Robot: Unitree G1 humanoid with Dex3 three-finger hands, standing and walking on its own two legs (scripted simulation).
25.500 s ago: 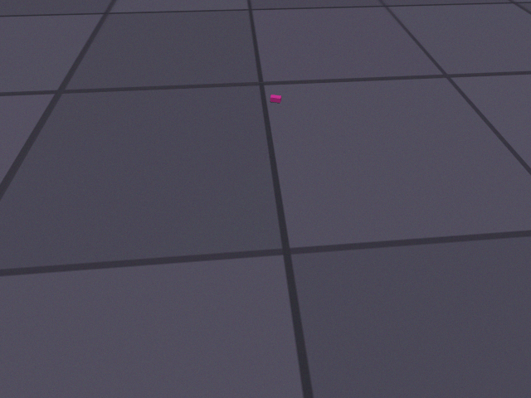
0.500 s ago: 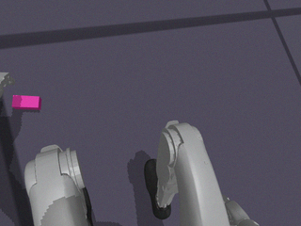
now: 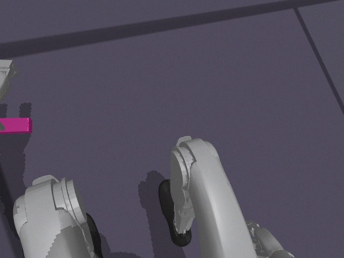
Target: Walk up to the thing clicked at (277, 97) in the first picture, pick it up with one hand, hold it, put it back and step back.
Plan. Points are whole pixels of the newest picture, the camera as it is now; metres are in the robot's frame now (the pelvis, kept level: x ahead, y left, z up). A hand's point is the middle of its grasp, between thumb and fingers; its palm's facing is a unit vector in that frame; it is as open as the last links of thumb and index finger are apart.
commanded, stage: approach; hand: left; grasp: from above
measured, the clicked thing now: (15, 126) +0.47 +0.27 -0.30
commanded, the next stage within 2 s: close in in 0.34 s
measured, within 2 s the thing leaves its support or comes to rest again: neither
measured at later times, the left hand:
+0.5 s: hand out of the picture +0.46 +0.29 -0.16, palm faces -0.40 +0.01 -0.92, open 13.1 cm
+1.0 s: hand out of the picture +0.46 +0.28 -0.21, palm faces -0.49 -0.01 -0.87, open 13.8 cm
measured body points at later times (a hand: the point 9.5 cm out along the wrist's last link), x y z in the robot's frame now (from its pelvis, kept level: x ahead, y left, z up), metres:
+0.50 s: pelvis +0.00 +0.00 +0.00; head +0.23 +0.09 +0.37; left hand +0.47 +0.29 -0.11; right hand +0.07 -0.28 -0.10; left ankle +0.07 +0.13 -0.28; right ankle +0.10 -0.13 -0.28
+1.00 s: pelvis +0.00 +0.00 -0.01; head +0.25 +0.09 +0.35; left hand +0.48 +0.28 -0.16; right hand +0.02 -0.27 -0.10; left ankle +0.07 +0.13 -0.28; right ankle +0.10 -0.13 -0.28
